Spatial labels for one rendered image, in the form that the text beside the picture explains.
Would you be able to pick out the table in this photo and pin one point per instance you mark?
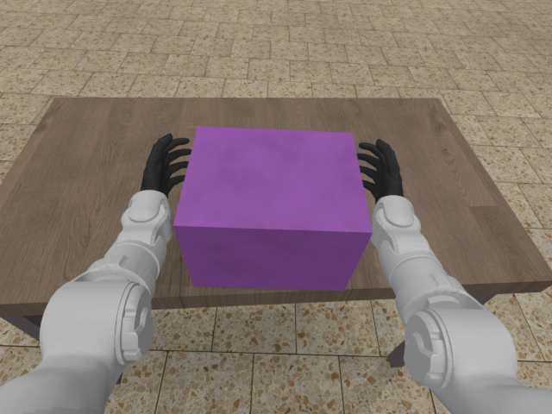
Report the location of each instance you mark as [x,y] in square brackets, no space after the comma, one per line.
[62,201]

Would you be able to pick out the robot right upper arm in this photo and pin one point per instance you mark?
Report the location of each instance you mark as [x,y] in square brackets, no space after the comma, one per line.
[466,358]

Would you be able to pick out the carton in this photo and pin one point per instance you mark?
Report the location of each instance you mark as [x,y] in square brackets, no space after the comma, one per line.
[272,209]

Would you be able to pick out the right robot hand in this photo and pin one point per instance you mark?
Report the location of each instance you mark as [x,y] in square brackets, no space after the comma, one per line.
[387,178]

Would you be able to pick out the robot right forearm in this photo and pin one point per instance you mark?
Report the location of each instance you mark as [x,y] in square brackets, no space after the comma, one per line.
[410,266]

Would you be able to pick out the robot left forearm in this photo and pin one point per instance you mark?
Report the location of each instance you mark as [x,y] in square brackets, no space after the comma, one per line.
[139,251]

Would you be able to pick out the robot left upper arm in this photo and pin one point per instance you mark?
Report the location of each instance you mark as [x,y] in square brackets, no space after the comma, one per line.
[92,331]

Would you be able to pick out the left robot hand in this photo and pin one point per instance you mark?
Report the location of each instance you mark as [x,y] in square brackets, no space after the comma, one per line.
[157,173]

